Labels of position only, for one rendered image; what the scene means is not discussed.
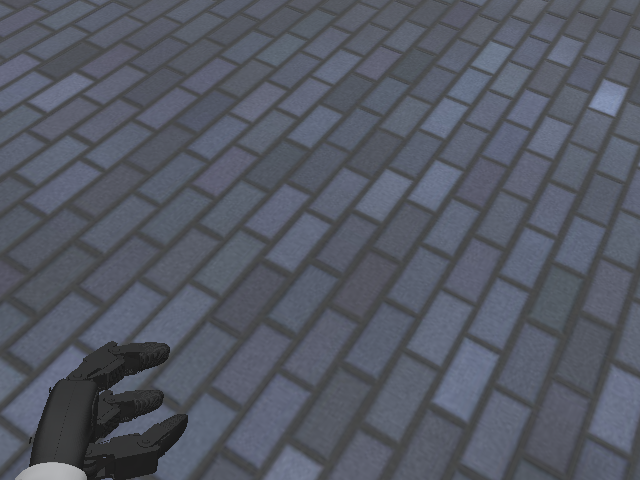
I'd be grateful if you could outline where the left robot hand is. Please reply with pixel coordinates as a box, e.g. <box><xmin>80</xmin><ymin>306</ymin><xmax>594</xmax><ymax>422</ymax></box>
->
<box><xmin>29</xmin><ymin>341</ymin><xmax>188</xmax><ymax>480</ymax></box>

